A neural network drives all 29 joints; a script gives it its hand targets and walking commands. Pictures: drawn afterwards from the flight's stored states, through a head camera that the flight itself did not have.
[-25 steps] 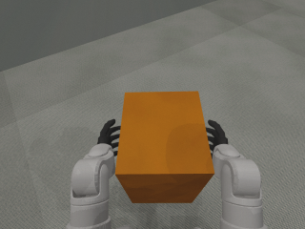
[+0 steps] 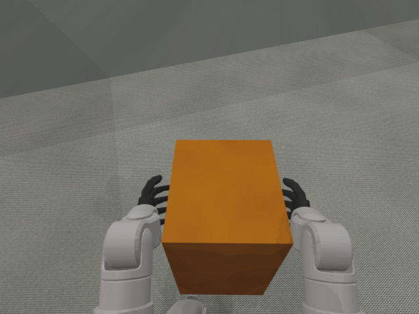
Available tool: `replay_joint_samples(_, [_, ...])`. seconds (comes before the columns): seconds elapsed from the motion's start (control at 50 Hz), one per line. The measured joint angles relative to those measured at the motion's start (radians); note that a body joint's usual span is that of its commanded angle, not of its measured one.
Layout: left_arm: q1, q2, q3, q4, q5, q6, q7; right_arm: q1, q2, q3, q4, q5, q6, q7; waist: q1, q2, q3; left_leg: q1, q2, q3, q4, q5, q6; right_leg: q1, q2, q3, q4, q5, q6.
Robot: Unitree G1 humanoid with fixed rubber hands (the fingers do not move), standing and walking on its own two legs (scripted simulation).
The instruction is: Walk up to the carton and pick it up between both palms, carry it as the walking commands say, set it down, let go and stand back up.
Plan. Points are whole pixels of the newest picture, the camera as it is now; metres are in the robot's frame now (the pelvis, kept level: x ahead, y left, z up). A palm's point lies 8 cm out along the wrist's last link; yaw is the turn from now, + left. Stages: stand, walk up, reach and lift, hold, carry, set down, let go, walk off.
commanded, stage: carry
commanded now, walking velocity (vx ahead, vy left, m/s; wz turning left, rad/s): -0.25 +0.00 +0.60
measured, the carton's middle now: (222, 222) +0.30 +0.01 +0.01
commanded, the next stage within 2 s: none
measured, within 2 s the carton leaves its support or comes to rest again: neither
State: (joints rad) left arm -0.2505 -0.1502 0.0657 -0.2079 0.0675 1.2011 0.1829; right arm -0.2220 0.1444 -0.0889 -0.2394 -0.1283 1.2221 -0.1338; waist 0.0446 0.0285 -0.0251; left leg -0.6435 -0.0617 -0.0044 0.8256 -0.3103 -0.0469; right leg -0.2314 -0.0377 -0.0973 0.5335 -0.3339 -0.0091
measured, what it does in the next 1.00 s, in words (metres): walks backwards, turning left: left foot, then right foot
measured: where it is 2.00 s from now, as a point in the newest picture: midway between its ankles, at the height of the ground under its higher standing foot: outside the picture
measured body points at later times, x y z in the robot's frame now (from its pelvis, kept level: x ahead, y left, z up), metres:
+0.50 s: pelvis -0.17 +0.02 -0.02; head -0.12 +0.03 +0.43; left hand +0.05 +0.28 +0.04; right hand +0.17 +0.03 +0.04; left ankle -0.11 +0.19 -0.73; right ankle -0.12 -0.07 -0.74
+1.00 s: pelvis -0.36 +0.00 -0.01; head -0.35 +0.03 +0.44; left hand -0.22 +0.29 +0.05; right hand -0.05 +0.08 +0.06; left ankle -0.32 +0.13 -0.73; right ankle -0.30 -0.13 -0.67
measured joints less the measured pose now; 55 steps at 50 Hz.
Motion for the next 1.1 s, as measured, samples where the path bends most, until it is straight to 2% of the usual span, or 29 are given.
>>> replay_joint_samples(0.04, [0.021,0.005,-0.008,0.005,-0.004,0.007,-0.004,0.020,-0.004,0.013,-0.008,0.004,0.021,-0.009,-0.024,-0.013,-0.005,-0.035,0.024,0.025,0.227,-0.048,-0.004,-0.006,-0.039,-0.007,-0.015,0.017,0.011])
replay_joint_samples(0.1, [0.005,0.001,-0.007,-0.017,-0.002,0.009,-0.011,0.013,-0.004,0.007,-0.047,0.023,0.029,-0.028,-0.080,-0.016,0.007,-0.003,0.073,0.034,0.289,-0.063,-0.009,-0.037,-0.096,-0.039,-0.009,0.040,0.033])
replay_joint_samples(0.18, [-0.060,-0.016,0.012,-0.047,0.031,-0.001,-0.029,-0.023,0.003,-0.019,-0.088,0.037,0.003,-0.035,-0.127,-0.030,0.027,0.134,0.101,0.047,0.076,-0.080,-0.008,-0.114,-0.173,-0.075,0.066,0.042,0.060])
replay_joint_samples(0.24, [-0.077,-0.020,0.024,-0.042,0.056,-0.012,-0.048,-0.051,0.010,-0.031,-0.079,0.036,-0.004,-0.038,-0.145,-0.026,0.012,0.274,0.108,0.062,-0.194,0.076,0.003,-0.181,-0.214,-0.099,0.161,0.019,0.086])
replay_joint_samples(0.26, [-0.078,-0.020,0.034,-0.038,0.058,-0.018,-0.050,-0.056,0.012,-0.025,-0.062,0.038,-0.015,-0.044,-0.148,-0.041,0.008,0.264,0.094,0.061,-0.202,0.036,0.007,-0.213,-0.225,-0.083,0.215,0.005,0.090])
replay_joint_samples(0.3, [-0.058,-0.014,0.055,-0.033,0.056,-0.024,-0.055,-0.059,0.014,-0.004,-0.016,0.040,-0.033,-0.047,-0.121,-0.057,0.024,0.228,0.089,0.046,-0.160,0.009,0.013,-0.266,-0.178,-0.017,0.360,-0.155,0.097])
replay_joint_samples(0.34, [-0.016,-0.003,0.066,-0.031,0.045,-0.020,-0.056,-0.053,0.012,0.027,0.026,0.041,-0.028,-0.054,-0.080,-0.058,0.036,0.212,0.099,0.031,-0.161,0.024,0.014,-0.295,-0.117,0.002,0.449,-0.225,0.097])
replay_joint_samples(0.36, [0.001,0.001,0.068,-0.031,0.038,-0.016,-0.055,-0.051,0.012,0.037,0.036,0.041,-0.020,-0.057,-0.063,-0.056,0.041,0.203,0.101,0.019,-0.171,0.040,0.011,-0.300,-0.092,0.001,0.466,-0.222,0.092])
replay_joint_samples(0.38, [0.013,0.004,0.066,-0.034,0.030,-0.014,-0.052,-0.050,0.011,0.042,0.038,0.038,-0.011,-0.056,-0.050,-0.050,0.048,0.190,0.102,0.004,-0.180,0.078,-0.013,-0.297,-0.071,-0.004,0.466,-0.205,0.085])
replay_joint_samples(0.44, [0.028,0.007,0.052,-0.068,-0.001,-0.015,-0.023,-0.061,0.014,0.032,0.015,0.028,-0.002,-0.042,-0.006,-0.023,0.074,0.149,0.089,-0.038,-0.197,0.123,0.002,-0.254,-0.023,-0.019,0.376,-0.121,0.060])
replay_joint_samples(0.48, [0.021,0.006,0.053,-0.098,-0.022,-0.017,-0.001,-0.071,0.017,0.025,-0.009,0.025,-0.006,-0.033,0.026,-0.014,0.078,0.117,0.070,-0.051,-0.189,0.149,0.006,-0.180,-0.012,-0.018,0.199,-0.030,0.036])
replay_joint_samples(0.5, [0.015,0.003,0.051,-0.103,-0.030,-0.025,0.005,-0.077,0.018,0.018,-0.018,0.022,-0.014,-0.029,0.038,0.007,0.083,0.098,0.078,-0.052,-0.165,0.144,0.012,-0.171,-0.004,-0.027,0.165,0.000,0.015])
replay_joint_samples(0.54, [0.005,0.001,0.041,-0.090,-0.040,-0.038,0.015,-0.062,0.014,0.008,-0.034,0.019,-0.025,-0.022,0.027,0.028,0.083,0.042,0.068,-0.033,0.031,-0.069,0.020,-0.178,-0.022,-0.060,0.168,0.014,-0.009])
replay_joint_samples(0.56, [0.001,0.000,0.036,-0.075,-0.039,-0.040,0.011,-0.045,0.010,0.010,-0.039,0.017,-0.027,-0.021,0.017,0.022,0.076,0.021,0.061,-0.011,0.132,-0.126,0.028,-0.177,-0.041,-0.075,0.158,0.022,-0.010])
replay_joint_samples(0.6, [0.000,-0.001,0.030,-0.051,-0.035,-0.035,0.005,-0.020,0.004,0.019,-0.041,0.014,-0.022,-0.026,-0.001,-0.001,0.057,0.018,0.061,0.031,0.251,-0.169,0.036,-0.176,-0.079,-0.092,0.119,0.057,0.001])
replay_joint_samples(0.62, [-0.002,-0.001,0.031,-0.045,-0.033,-0.032,0.002,-0.015,0.002,0.021,-0.042,0.015,-0.018,-0.029,-0.012,-0.015,0.048,0.037,0.067,0.048,0.253,-0.164,0.035,-0.179,-0.097,-0.096,0.100,0.081,0.012])
replay_joint_samples(0.68, [-0.028,-0.007,0.031,-0.034,-0.013,-0.026,-0.011,-0.024,0.004,0.003,-0.052,0.024,-0.012,-0.036,-0.057,-0.051,0.028,0.145,0.081,0.067,0.101,-0.117,0.031,-0.206,-0.148,-0.115,0.088,0.123,0.027])
replay_joint_samples(0.74, [-0.061,-0.015,0.027,-0.020,0.021,-0.031,-0.024,-0.045,0.009,-0.029,-0.047,0.030,-0.023,-0.032,-0.103,-0.063,0.006,0.280,0.080,0.067,-0.166,-0.015,0.043,-0.255,-0.198,-0.136,0.145,0.129,0.050])
replay_joint_samples(0.76, [-0.064,-0.015,0.033,-0.012,0.031,-0.036,-0.030,-0.048,0.011,-0.029,-0.027,0.031,-0.038,-0.030,-0.111,-0.077,0.009,0.266,0.064,0.066,-0.158,-0.020,0.056,-0.278,-0.207,-0.115,0.190,0.046,0.060])
replay_joint_samples(0.8, [-0.038,-0.009,0.035,0.003,0.043,-0.034,-0.038,-0.037,0.009,-0.010,0.016,0.036,-0.046,-0.035,-0.106,-0.063,0.012,0.241,0.067,0.053,-0.146,-0.007,0.073,-0.332,-0.156,-0.051,0.352,-0.154,0.078])
replay_joint_samples(0.82, [-0.022,-0.005,0.035,0.007,0.041,-0.026,-0.039,-0.026,0.006,0.002,0.029,0.039,-0.040,-0.039,-0.098,-0.050,0.013,0.234,0.075,0.045,-0.158,0.012,0.077,-0.354,-0.125,-0.029,0.437,-0.199,0.079])
replay_joint_samples(0.86, [-0.001,0.000,0.033,0.007,0.035,-0.006,-0.037,-0.008,0.002,0.020,0.039,0.044,-0.024,-0.044,-0.079,-0.037,0.018,0.224,0.083,0.027,-0.197,0.077,0.061,-0.376,-0.078,-0.001,0.565,-0.190,0.075])
replay_joint_samples(0.92, [0.011,0.003,0.029,-0.018,0.017,0.005,-0.023,-0.006,0.001,0.022,0.022,0.047,-0.012,-0.042,-0.042,-0.038,0.027,0.198,0.068,0.003,-0.247,0.138,0.084,-0.363,-0.041,0.021,0.623,-0.127,0.068])
replay_joint_samples(1.02, [-0.001,0.001,0.038,-0.081,-0.012,-0.011,0.007,-0.055,0.013,0.008,-0.007,0.026,-0.023,-0.021,0.002,-0.031,0.033,0.143,0.041,-0.020,-0.320,0.255,0.092,-0.245,-0.001,0.034,0.471,-0.134,0.063])
replay_joint_samples(1.1, [-0.018,-0.003,0.049,-0.057,-0.016,-0.022,0.009,-0.068,0.016,0.000,0.011,0.003,-0.032,-0.006,0.008,0.006,0.012,0.118,0.028,-0.054,-0.419,0.375,0.086,-0.077,0.042,0.024,0.182,-0.170,0.034])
